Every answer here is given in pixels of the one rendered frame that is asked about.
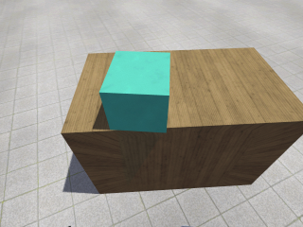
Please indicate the carton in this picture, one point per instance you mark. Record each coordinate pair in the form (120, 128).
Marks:
(135, 91)

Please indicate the pedestal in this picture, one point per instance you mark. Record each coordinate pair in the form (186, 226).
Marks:
(230, 117)

